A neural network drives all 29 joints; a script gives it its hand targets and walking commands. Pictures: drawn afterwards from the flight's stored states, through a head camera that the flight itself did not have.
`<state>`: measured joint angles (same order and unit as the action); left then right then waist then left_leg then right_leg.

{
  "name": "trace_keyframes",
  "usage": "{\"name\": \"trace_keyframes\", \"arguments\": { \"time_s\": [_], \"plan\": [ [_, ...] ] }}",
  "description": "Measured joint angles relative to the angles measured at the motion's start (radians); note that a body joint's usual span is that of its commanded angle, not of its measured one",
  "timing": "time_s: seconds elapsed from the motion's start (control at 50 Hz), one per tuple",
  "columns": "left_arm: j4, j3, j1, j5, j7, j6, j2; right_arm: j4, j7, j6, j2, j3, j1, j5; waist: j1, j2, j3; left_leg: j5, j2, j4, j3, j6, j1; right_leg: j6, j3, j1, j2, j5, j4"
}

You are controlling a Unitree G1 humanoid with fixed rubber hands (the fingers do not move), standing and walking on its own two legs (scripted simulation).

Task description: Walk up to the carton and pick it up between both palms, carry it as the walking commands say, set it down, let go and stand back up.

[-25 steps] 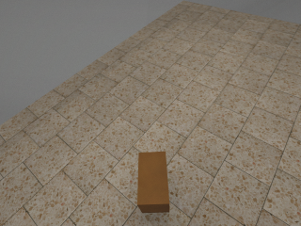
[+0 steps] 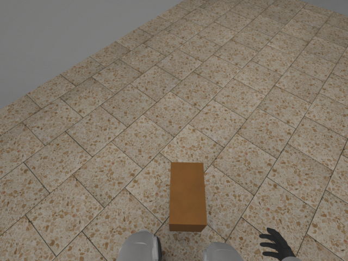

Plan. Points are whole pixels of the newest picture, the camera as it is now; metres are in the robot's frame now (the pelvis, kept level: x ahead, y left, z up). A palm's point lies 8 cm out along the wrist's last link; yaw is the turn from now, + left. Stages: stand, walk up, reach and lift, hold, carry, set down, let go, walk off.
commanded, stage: walk up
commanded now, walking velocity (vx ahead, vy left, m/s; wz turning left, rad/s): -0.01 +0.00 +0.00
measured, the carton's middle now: (186, 197) +0.40 -0.03 -0.63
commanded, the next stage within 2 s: stand in 0.80 s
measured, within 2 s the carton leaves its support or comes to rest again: neither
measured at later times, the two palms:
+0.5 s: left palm out of the picture +0.07 +0.28 -0.12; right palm out of the picture +0.02 -0.18 -0.10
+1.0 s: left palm out of the picture +0.00 +0.26 -0.11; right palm out of the picture +0.04 -0.18 -0.11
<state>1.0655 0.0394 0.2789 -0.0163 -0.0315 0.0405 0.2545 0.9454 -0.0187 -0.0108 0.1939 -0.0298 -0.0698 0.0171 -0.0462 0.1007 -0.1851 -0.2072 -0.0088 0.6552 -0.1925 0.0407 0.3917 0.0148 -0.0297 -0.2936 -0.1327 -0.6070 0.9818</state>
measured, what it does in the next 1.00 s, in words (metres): steps on the spot: right foot, then left foot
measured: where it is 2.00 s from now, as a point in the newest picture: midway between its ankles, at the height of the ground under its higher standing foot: outside the picture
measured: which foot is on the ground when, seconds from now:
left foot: down 0.00-0.12, up 0.14-0.26, down 0.28-1.00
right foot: up 0.00-0.04, down 0.06-1.00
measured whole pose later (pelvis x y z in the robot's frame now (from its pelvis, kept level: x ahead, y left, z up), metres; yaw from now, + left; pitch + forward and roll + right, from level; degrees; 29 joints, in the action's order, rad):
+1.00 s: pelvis +0.01 +0.05 +0.03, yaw +2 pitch -3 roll -1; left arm 1.15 0.02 0.26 -0.02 -0.04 0.01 0.14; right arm 1.10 -0.03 0.00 0.16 -0.02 -0.21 0.02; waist 0.00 -0.01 -0.05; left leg -0.23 0.00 0.43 -0.04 0.02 0.16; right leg 0.03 -0.14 -0.07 -0.07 -0.25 0.38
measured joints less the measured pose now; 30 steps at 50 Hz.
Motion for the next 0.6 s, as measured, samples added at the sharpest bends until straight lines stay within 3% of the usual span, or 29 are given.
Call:
{"name": "trace_keyframes", "arguments": {
  "time_s": [0.06, 0.12, 0.16, 0.22, 0.3, 0.4, 0.6],
  "plan": [
    [0.0, -0.017, -0.05, 0.003, 0.007, -0.002, -0.026, 0.003, -0.003, -0.024, -0.026, 0.006, 0.001, 0.002, 0.027, -0.028, 0.013, 0.0, -0.006, -0.007, -0.016, 0.006, -0.021, -0.019, -0.038, 0.014, 0.04, 0.104, -0.164],
    [-0.005, -0.026, -0.08, -0.003, 0.018, 0.0, -0.092, 0.034, -0.006, -0.05, -0.018, -0.01, -0.047, 0.0, 0.06, -0.131, 0.057, -0.019, -0.025, -0.001, 0.037, 0.004, -0.026, -0.032, -0.09, 0.077, 0.072, 0.185, -0.257],
    [-0.024, -0.03, -0.067, -0.016, 0.02, -0.004, -0.115, 0.069, -0.005, -0.071, -0.024, -0.01, -0.085, -0.004, 0.05, -0.149, 0.111, -0.15, -0.008, 0.068, 0.077, -0.021, -0.01, -0.031, -0.093, 0.098, 0.072, 0.203, -0.319],
    [-0.023, -0.036, -0.057, -0.019, 0.012, -0.002, -0.123, 0.098, 0.002, -0.068, -0.022, -0.004, -0.117, -0.002, 0.045, -0.146, 0.155, -0.183, -0.001, 0.161, 0.136, -0.039, -0.029, -0.023, -0.074, 0.125, 0.08, 0.246, -0.405],
    [-0.007, -0.029, -0.091, 0.004, 0.0, -0.01, -0.119, 0.118, 0.003, -0.016, -0.005, 0.005, -0.168, 0.0, 0.085, -0.15, 0.169, -0.099, -0.029, -0.036, 0.17, -0.047, -0.135, -0.004, -0.11, 0.135, 0.09, 0.259, -0.443],
    [-0.007, -0.017, -0.121, 0.006, -0.006, -0.024, -0.078, 0.141, -0.005, 0.0, -0.025, 0.008, -0.19, -0.003, 0.064, -0.072, 0.13, -0.101, 0.002, -0.105, 0.138, -0.019, -0.184, 0.017, -0.083, 0.147, 0.058, 0.264, -0.451],
    [0.042, 0.001, -0.094, 0.008, 0.005, -0.011, -0.058, 0.133, -0.016, 0.014, -0.045, 0.013, -0.198, 0.003, 0.07, -0.078, 0.12, -0.068, 0.004, -0.17, 0.138, -0.009, -0.211, 0.027, -0.088, 0.194, 0.064, 0.324, -0.56]
  ]
}}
